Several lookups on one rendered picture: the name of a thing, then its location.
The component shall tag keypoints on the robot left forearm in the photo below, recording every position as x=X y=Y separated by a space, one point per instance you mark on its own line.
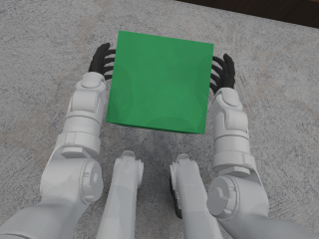
x=83 y=121

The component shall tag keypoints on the robot right forearm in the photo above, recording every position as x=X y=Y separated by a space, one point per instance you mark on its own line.
x=231 y=137

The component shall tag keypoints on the right robot hand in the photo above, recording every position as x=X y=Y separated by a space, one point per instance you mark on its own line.
x=226 y=74

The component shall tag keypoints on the left robot hand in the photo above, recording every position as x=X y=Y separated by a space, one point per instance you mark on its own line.
x=99 y=60

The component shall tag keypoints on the robot right foot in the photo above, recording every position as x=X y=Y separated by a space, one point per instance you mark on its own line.
x=177 y=210

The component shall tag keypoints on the right robot upper arm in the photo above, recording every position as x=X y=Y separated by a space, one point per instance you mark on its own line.
x=241 y=207

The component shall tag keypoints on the carton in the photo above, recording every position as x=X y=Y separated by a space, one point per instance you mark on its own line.
x=160 y=83

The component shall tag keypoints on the right robot shin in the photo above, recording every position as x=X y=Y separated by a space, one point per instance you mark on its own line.
x=183 y=156

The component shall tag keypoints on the left robot upper arm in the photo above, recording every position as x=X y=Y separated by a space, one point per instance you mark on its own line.
x=68 y=186

